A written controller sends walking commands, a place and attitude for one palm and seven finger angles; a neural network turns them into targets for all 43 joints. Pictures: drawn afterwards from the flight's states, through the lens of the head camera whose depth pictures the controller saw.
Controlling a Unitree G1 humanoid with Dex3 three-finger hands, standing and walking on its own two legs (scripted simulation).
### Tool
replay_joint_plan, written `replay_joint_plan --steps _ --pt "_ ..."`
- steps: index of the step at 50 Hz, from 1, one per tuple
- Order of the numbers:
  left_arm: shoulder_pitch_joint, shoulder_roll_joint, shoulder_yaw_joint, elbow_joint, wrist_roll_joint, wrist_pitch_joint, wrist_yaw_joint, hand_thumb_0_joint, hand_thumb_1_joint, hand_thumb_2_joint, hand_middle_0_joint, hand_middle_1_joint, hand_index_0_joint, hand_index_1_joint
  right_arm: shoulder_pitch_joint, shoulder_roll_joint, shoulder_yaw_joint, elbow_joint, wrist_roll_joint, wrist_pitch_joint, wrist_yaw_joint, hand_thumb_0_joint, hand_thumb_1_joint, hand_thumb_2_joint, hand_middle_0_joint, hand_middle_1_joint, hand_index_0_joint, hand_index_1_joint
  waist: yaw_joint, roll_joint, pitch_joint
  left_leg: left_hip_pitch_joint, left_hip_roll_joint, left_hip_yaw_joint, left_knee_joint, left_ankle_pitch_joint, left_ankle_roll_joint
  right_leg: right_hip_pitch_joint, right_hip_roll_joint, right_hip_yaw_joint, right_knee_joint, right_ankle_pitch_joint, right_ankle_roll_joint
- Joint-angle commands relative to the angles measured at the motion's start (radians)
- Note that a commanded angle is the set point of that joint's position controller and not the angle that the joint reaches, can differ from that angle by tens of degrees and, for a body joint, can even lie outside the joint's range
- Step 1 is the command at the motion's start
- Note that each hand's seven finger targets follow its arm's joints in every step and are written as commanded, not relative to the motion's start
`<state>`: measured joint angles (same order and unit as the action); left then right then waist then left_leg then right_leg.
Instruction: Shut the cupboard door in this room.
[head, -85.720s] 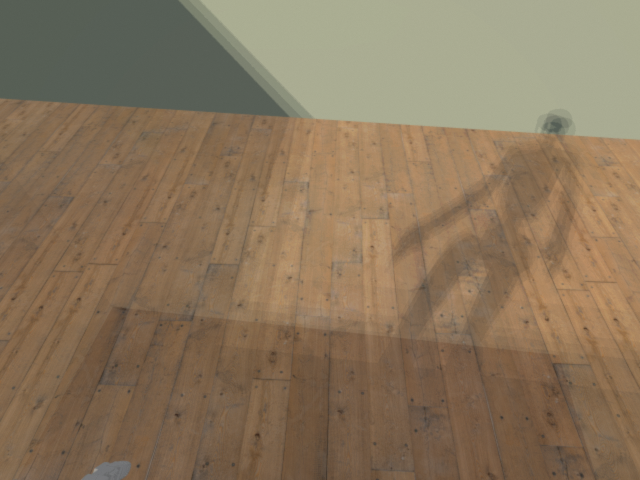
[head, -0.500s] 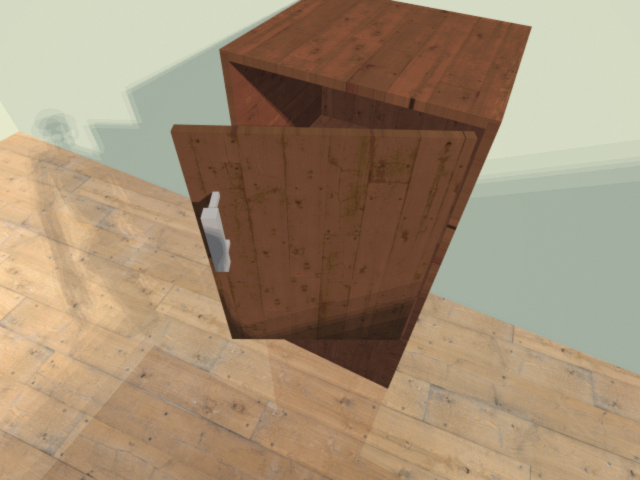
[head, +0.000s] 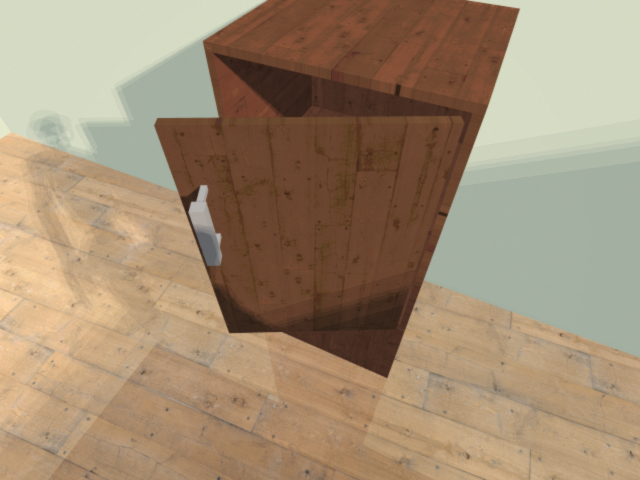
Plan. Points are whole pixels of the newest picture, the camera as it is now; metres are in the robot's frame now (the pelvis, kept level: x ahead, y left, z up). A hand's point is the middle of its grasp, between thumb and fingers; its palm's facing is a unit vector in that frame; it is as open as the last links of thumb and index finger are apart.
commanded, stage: come to a stop and stand still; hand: left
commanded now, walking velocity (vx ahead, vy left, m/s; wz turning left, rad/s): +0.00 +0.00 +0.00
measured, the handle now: (208, 226) +0.48 +0.21 +0.01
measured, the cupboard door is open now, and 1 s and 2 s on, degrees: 26 26 26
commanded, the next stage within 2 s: look again from close up in 0.38 s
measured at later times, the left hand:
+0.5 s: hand out of the picture +0.00 +0.21 -0.17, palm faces -0.03 -0.97 -0.23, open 7.4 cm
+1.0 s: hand out of the picture +0.05 +0.21 -0.17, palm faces -0.02 -0.97 -0.24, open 7.4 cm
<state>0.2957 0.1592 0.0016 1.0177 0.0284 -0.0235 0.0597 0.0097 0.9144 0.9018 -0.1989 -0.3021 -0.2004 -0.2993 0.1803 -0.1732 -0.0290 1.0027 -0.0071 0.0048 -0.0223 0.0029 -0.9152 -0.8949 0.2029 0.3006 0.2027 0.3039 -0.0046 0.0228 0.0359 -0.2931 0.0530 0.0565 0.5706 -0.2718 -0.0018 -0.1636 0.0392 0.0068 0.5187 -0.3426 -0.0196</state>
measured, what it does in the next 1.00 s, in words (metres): stands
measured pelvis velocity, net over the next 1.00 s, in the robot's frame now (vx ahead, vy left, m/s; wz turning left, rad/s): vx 0.01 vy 0.01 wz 0.00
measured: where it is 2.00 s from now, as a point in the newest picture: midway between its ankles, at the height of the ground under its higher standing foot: outside the picture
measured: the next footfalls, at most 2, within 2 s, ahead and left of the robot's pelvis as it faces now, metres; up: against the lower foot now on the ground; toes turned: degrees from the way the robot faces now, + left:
none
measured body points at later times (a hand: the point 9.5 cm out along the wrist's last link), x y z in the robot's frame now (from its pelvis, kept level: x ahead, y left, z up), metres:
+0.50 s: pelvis -0.01 +0.02 +0.00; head +0.02 +0.02 +0.45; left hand +0.00 +0.26 -0.15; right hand +0.00 -0.22 -0.15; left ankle +0.02 +0.12 -0.73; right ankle -0.04 -0.11 -0.73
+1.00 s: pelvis +0.01 +0.01 +0.01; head +0.03 +0.01 +0.46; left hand +0.06 +0.26 -0.15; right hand +0.08 -0.24 -0.14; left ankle +0.02 +0.12 -0.73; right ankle -0.04 -0.11 -0.73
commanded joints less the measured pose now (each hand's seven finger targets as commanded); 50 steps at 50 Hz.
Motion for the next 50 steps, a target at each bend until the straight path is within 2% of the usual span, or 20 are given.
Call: replay_joint_plan --steps 1,2,3,4,6,8,12,16,18,21,26,28,34,40,43,50 --pt "0.001 0.147 0.020 -0.099 -0.009 -0.016 0.001 0.000 0.900 0.900 -0.200 -0.300 -0.200 -0.300 0.094 -0.084 -0.007 -0.079 -0.005 -0.018 0.012 0.000 -0.900 -0.900 0.200 0.300 0.200 0.300 -0.028 0.010 -0.042 0.094 0.033 -0.062 -0.058 0.133 0.029 -0.102 -0.138 0.101 -0.047 0.275 -0.052" --pt "0.003 0.143 0.017 -0.100 -0.011 -0.004 -0.002 0.000 0.900 0.900 -0.200 -0.300 -0.200 -0.300 0.081 -0.100 -0.005 -0.084 -0.007 -0.019 0.011 0.000 -0.900 -0.900 0.200 0.300 0.200 0.300 -0.015 0.047 -0.003 0.057 0.054 -0.098 -0.089 0.119 0.044 -0.115 -0.103 0.082 -0.048 0.139 -0.037" --pt "0.014 0.138 0.015 -0.099 -0.009 0.004 -0.005 0.000 0.900 0.900 -0.200 -0.300 -0.200 -0.300 0.066 -0.110 -0.005 -0.094 -0.008 -0.018 0.011 0.000 -0.900 -0.900 0.200 0.300 0.200 0.300 -0.003 0.052 0.034 0.016 0.062 -0.122 -0.123 0.056 0.055 -0.123 -0.083 0.069 -0.058 0.033 -0.030" --pt "0.018 0.135 0.014 -0.099 -0.005 0.006 -0.006 0.000 0.900 0.900 -0.200 -0.300 -0.200 -0.300 0.063 -0.115 -0.003 -0.096 -0.011 -0.021 0.011 0.000 -0.900 -0.900 0.200 0.300 0.200 0.300 0.005 0.045 0.059 -0.014 0.066 -0.133 -0.141 0.039 0.064 -0.118 -0.076 0.062 -0.060 0.012 -0.029" --pt "0.011 0.138 0.009 -0.096 -0.008 0.012 -0.012 0.000 0.900 0.900 -0.200 -0.300 -0.200 -0.300 0.060 -0.127 -0.002 -0.103 -0.011 -0.017 0.013 0.000 -0.900 -0.900 0.200 0.300 0.200 0.300 0.004 -0.019 0.083 -0.035 0.055 -0.142 -0.186 -0.106 0.058 -0.141 -0.075 0.070 -0.079 -0.079 -0.027" --pt "0.007 0.146 0.008 -0.097 -0.007 0.017 -0.017 0.000 0.900 0.900 -0.200 -0.300 -0.200 -0.300 0.063 -0.136 -0.004 -0.100 -0.014 -0.013 0.015 0.000 -0.900 -0.900 0.200 0.300 0.200 0.300 0.004 -0.021 0.102 -0.053 0.050 -0.155 -0.229 -0.211 0.056 -0.165 -0.076 0.074 -0.090 -0.140 -0.025" --pt "0.015 0.156 0.011 -0.095 -0.008 0.015 -0.022 0.000 0.900 0.900 -0.200 -0.300 -0.200 -0.300 0.076 -0.151 -0.002 -0.084 -0.014 -0.020 0.016 0.000 -0.900 -0.900 0.200 0.300 0.200 0.300 0.009 -0.032 0.039 -0.027 0.057 -0.164 -0.251 -0.201 0.060 -0.134 -0.083 0.071 -0.082 -0.107 -0.024" --pt "0.019 0.164 0.010 -0.074 -0.009 0.010 -0.025 0.000 0.900 0.900 -0.200 -0.300 -0.200 -0.300 0.080 -0.156 0.001 -0.057 -0.011 -0.029 0.014 0.000 -0.900 -0.900 0.200 0.300 0.200 0.300 0.013 -0.013 0.013 -0.003 0.062 -0.160 -0.253 -0.146 0.063 -0.111 -0.093 0.067 -0.083 -0.040 -0.023" --pt "0.019 0.168 0.008 -0.059 -0.010 0.005 -0.026 0.000 0.900 0.900 -0.200 -0.300 -0.200 -0.300 0.086 -0.157 0.001 -0.045 -0.009 -0.033 0.013 0.000 -0.900 -0.900 0.200 0.300 0.200 0.300 0.010 -0.035 -0.005 0.023 0.056 -0.142 -0.233 -0.093 0.060 -0.107 -0.103 0.082 -0.099 -0.019 -0.024" --pt "0.015 0.172 0.008 -0.038 -0.012 0.000 -0.026 0.000 0.900 0.900 -0.200 -0.300 -0.200 -0.300 0.095 -0.153 0.003 -0.019 -0.006 -0.041 0.009 0.000 -0.900 -0.900 0.200 0.300 0.200 0.300 0.007 -0.023 -0.037 0.073 0.055 -0.122 -0.201 0.039 0.058 -0.090 -0.111 0.085 -0.100 0.060 -0.022" --pt "0.009 0.177 0.006 -0.004 -0.013 -0.003 -0.024 0.000 0.900 0.900 -0.200 -0.300 -0.200 -0.300 0.088 -0.153 0.006 0.015 -0.002 -0.044 0.004 0.000 -0.900 -0.900 0.200 0.300 0.200 0.300 0.004 -0.034 -0.029 0.110 0.053 -0.095 -0.167 0.160 0.051 -0.084 -0.123 0.093 -0.109 0.151 -0.016" --pt "0.009 0.174 0.005 0.009 -0.014 0.000 -0.024 0.000 0.900 0.900 -0.200 -0.300 -0.200 -0.300 0.085 -0.153 0.008 0.026 -0.001 -0.044 0.002 0.000 -0.900 -0.900 0.200 0.300 0.200 0.300 0.005 -0.013 -0.030 0.117 0.058 -0.099 -0.176 0.162 0.052 -0.081 -0.120 0.089 -0.108 0.142 -0.015" --pt "0.003 0.180 0.007 0.028 -0.010 -0.002 -0.024 0.000 0.900 0.900 -0.200 -0.300 -0.200 -0.300 0.054 -0.156 0.006 0.039 0.000 -0.044 -0.001 0.000 -0.900 -0.900 0.200 0.300 0.200 0.300 0.009 -0.028 -0.018 0.131 0.059 -0.091 -0.167 0.203 0.052 -0.072 -0.126 0.092 -0.121 0.196 -0.013" --pt "-0.018 0.193 0.010 0.028 -0.010 -0.004 -0.025 0.000 0.900 0.900 -0.200 -0.300 -0.200 -0.300 0.023 -0.170 0.004 0.043 -0.002 -0.044 -0.003 0.000 -0.900 -0.900 0.200 0.300 0.200 0.300 0.008 -0.032 -0.038 0.155 0.059 -0.083 -0.155 0.261 0.045 -0.053 -0.136 0.091 -0.121 0.271 -0.010" --pt "-0.028 0.195 0.011 0.025 -0.011 -0.003 -0.026 0.000 0.900 0.900 -0.200 -0.300 -0.200 -0.300 0.010 -0.175 0.004 0.042 -0.003 -0.043 -0.003 0.000 -0.900 -0.900 0.200 0.300 0.200 0.300 0.009 -0.024 -0.037 0.163 0.061 -0.086 -0.164 0.259 0.043 -0.056 -0.135 0.091 -0.126 0.259 -0.008" --pt "-0.046 0.214 0.017 0.018 -0.010 -0.004 -0.027 0.000 0.900 0.900 -0.200 -0.300 -0.200 -0.300 -0.011 -0.188 0.005 0.044 -0.003 -0.043 -0.004 0.000 -0.900 -0.900 0.200 0.300 0.200 0.300 0.012 -0.038 -0.049 0.175 0.062 -0.085 -0.162 0.306 0.041 -0.029 -0.140 0.085 -0.130 0.316 -0.006"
